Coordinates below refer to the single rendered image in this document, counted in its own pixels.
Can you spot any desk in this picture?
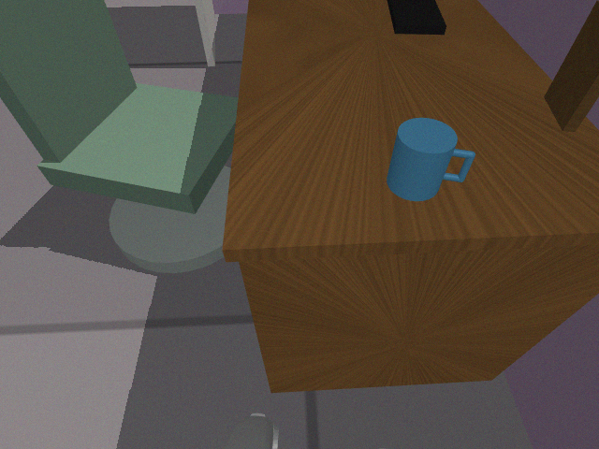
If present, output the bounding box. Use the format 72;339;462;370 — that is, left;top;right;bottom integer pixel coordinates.
223;0;599;393

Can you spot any office chair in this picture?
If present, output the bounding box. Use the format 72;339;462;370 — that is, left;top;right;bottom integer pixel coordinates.
0;0;239;273

